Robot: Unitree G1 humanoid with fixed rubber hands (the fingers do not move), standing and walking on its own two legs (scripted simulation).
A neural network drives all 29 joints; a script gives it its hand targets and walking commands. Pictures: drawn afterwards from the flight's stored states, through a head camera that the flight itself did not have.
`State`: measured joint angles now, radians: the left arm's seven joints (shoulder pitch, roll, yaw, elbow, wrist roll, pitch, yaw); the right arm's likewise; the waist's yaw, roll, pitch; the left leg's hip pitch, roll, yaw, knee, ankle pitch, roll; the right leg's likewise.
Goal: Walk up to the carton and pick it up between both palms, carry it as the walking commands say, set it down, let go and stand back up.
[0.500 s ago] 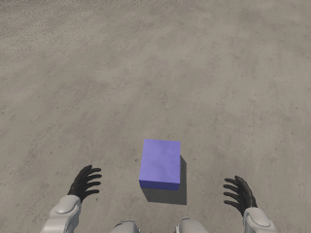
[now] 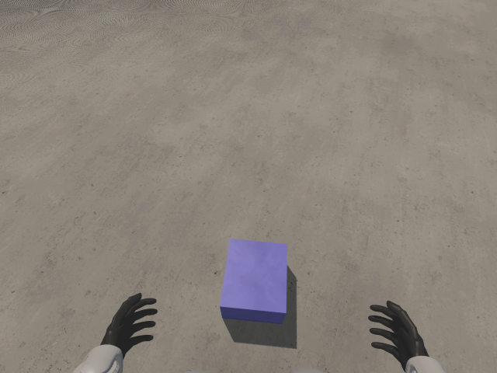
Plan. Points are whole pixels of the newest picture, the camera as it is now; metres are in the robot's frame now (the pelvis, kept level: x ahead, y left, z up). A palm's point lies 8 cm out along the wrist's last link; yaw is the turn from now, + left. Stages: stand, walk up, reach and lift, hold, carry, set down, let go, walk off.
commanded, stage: let go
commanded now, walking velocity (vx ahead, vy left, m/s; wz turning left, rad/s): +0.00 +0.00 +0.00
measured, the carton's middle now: (255, 280) +0.52 -0.02 -0.69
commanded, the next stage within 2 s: stand in 0.10 s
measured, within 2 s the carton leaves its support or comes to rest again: neither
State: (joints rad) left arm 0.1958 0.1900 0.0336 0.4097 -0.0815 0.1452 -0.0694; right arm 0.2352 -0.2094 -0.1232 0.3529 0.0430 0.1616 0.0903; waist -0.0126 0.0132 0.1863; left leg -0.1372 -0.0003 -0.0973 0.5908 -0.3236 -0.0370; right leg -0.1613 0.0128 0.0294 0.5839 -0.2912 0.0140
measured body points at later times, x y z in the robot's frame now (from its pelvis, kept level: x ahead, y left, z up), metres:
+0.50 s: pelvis +0.03 +0.00 +0.00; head -0.04 +0.01 +0.44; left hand +0.21 +0.27 -0.05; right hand +0.17 -0.28 -0.07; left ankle +0.01 +0.14 -0.73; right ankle +0.03 -0.12 -0.73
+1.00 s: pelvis +0.03 +0.00 +0.00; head -0.02 +0.01 +0.45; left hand +0.19 +0.27 -0.08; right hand +0.14 -0.29 -0.09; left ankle +0.01 +0.14 -0.73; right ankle +0.03 -0.12 -0.73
